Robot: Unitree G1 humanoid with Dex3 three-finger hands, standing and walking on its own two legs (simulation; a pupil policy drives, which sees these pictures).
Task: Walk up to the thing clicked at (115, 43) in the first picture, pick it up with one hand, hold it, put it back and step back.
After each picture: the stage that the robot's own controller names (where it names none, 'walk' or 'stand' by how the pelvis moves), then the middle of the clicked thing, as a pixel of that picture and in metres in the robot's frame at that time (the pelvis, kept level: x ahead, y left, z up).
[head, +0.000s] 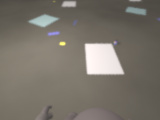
stand; (115, 42) +1.82 -0.63 -0.72
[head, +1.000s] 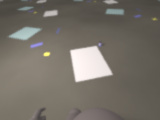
walk; (100, 43) +1.80 -0.10 -0.70
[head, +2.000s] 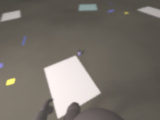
walk; (79, 52) +1.27 +0.27 -0.71
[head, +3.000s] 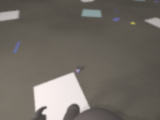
walk; (78, 69) +0.85 +0.23 -0.71
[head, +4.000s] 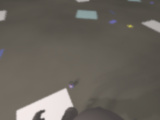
walk; (71, 84) +0.54 +0.23 -0.70
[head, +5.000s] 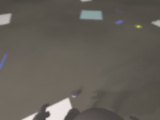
stand; (74, 94) +0.39 +0.20 -0.71
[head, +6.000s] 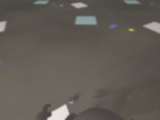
stand; (71, 100) +0.35 +0.23 -0.72
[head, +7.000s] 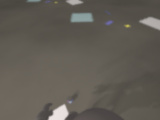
stand; (70, 99) +0.33 +0.25 -0.72
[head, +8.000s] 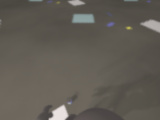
stand; (69, 100) +0.32 +0.25 -0.72
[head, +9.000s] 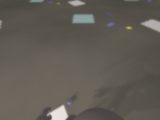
stand; (69, 100) +0.32 +0.26 -0.73
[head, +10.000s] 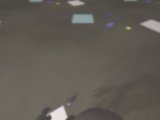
stand; (68, 101) +0.31 +0.26 -0.73
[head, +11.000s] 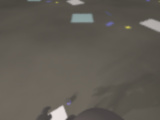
go down; (68, 101) +0.31 +0.26 -0.72
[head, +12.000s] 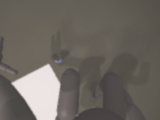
go down; (57, 58) +0.43 +0.26 -0.31
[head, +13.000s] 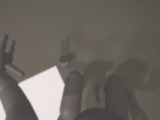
approach; (64, 60) +0.43 +0.24 -0.32
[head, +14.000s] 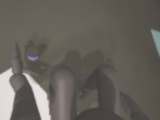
close in; (32, 54) +0.42 +0.28 -0.23
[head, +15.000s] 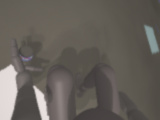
close; (26, 53) +0.41 +0.29 -0.23
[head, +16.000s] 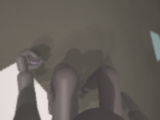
lift; (35, 58) +0.36 +0.27 -0.22
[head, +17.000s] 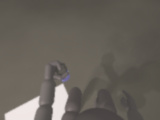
lift; (63, 73) +0.32 +0.19 -0.02
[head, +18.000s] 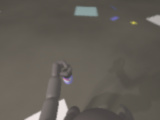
hold; (67, 76) +0.33 +0.18 -0.03
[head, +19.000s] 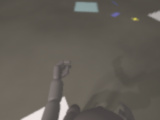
hold; (89, 115) +0.13 -0.06 -0.66
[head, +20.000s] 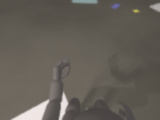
stand; (88, 111) +0.12 -0.05 -0.63
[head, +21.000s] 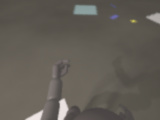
stand; (89, 119) +0.11 -0.05 -0.67
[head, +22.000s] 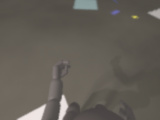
stand; (88, 115) +0.11 -0.05 -0.66
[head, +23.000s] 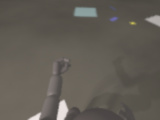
hold; out of the picture +0.10 -0.05 -0.67
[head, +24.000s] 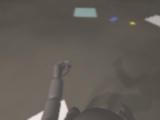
hold; out of the picture +0.11 -0.05 -0.68
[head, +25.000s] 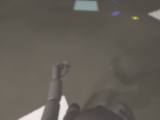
stand; (88, 116) +0.11 -0.05 -0.67
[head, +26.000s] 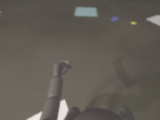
hold; out of the picture +0.11 -0.05 -0.68
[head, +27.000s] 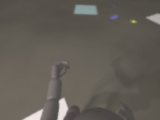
stand; (88, 118) +0.11 -0.05 -0.67
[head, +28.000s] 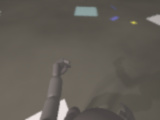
hold; (88, 119) +0.11 -0.05 -0.68
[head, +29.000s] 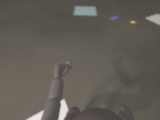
hold; (88, 119) +0.11 -0.05 -0.68
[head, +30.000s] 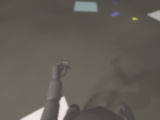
stand; (88, 116) +0.11 -0.05 -0.67
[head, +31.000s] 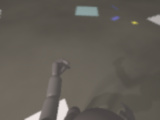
hold; (88, 119) +0.11 -0.05 -0.68
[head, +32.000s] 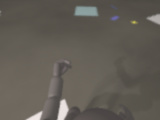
hold; out of the picture +0.10 -0.05 -0.67
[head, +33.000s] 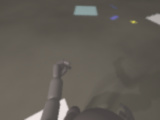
stand; (88, 119) +0.11 -0.05 -0.68
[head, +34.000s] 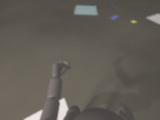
stand; (88, 118) +0.11 -0.05 -0.68
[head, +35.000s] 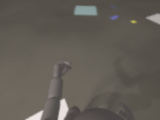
hold; (89, 119) +0.11 -0.05 -0.68
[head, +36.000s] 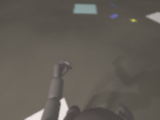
close; (88, 118) +0.11 -0.05 -0.67
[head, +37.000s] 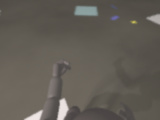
close; (88, 118) +0.11 -0.05 -0.68
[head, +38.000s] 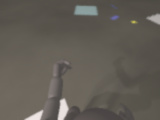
hold; (89, 119) +0.11 -0.05 -0.68
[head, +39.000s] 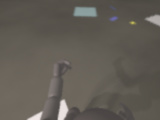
hold; out of the picture +0.11 -0.05 -0.68
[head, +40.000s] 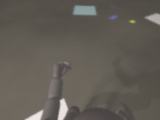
close; (88, 118) +0.11 -0.05 -0.67
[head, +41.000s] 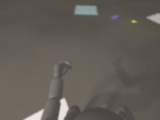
close; (89, 118) +0.11 -0.05 -0.67
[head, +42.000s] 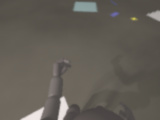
close; (88, 116) +0.11 -0.05 -0.67
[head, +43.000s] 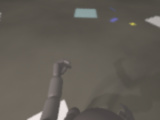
stand; out of the picture +0.11 -0.05 -0.68
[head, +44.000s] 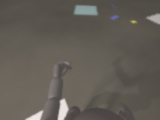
close; (89, 119) +0.10 -0.06 -0.67
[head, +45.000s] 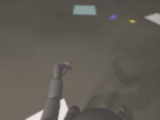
close; (88, 118) +0.11 -0.05 -0.67
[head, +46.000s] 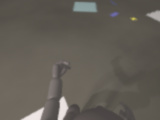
close; (88, 116) +0.11 -0.05 -0.67
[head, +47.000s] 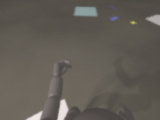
close; (88, 119) +0.11 -0.05 -0.68
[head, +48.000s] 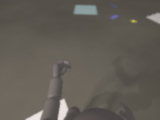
close; (88, 119) +0.10 -0.05 -0.68
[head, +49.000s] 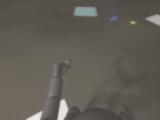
close; (88, 119) +0.11 -0.05 -0.68
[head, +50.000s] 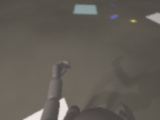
close; (88, 118) +0.11 -0.05 -0.67
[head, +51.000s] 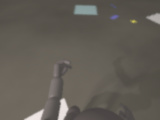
close; (88, 118) +0.11 -0.05 -0.67
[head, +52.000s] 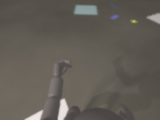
close; (88, 119) +0.11 -0.05 -0.67
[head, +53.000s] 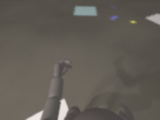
close; (89, 119) +0.11 -0.05 -0.68
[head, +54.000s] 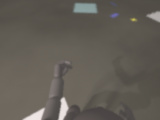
close; (88, 117) +0.11 -0.05 -0.67
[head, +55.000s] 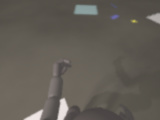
close; (88, 118) +0.11 -0.05 -0.67
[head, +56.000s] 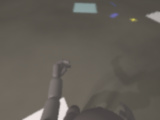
close; (88, 117) +0.11 -0.05 -0.67
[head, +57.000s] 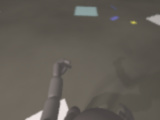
close; (89, 119) +0.11 -0.05 -0.68
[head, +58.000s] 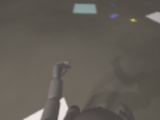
close; (88, 117) +0.11 -0.05 -0.67
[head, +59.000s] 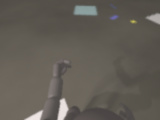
close; (88, 118) +0.11 -0.05 -0.68
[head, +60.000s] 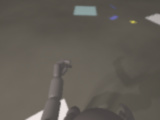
close; (88, 119) +0.11 -0.05 -0.68
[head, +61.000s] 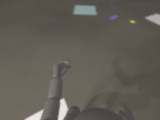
close; (88, 118) +0.11 -0.05 -0.68
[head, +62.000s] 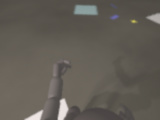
close; (88, 119) +0.10 -0.05 -0.67
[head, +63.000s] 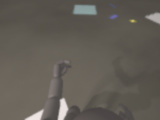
close; (88, 118) +0.11 -0.05 -0.67
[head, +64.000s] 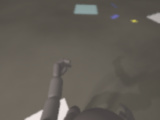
close; (89, 118) +0.10 -0.05 -0.67
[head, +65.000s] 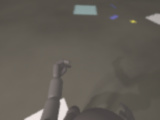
close; (88, 118) +0.11 -0.05 -0.67
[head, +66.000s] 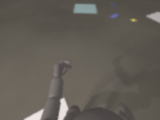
close; (88, 118) +0.11 -0.05 -0.67
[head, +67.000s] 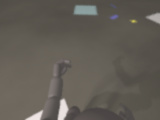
close; (88, 119) +0.11 -0.05 -0.67
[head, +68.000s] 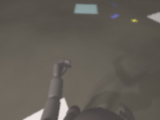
close; (88, 118) +0.10 -0.05 -0.67
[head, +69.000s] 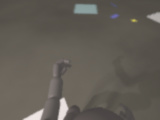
close; (88, 118) +0.11 -0.05 -0.67
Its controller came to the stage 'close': yes
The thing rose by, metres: 0.71
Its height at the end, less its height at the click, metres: +0.00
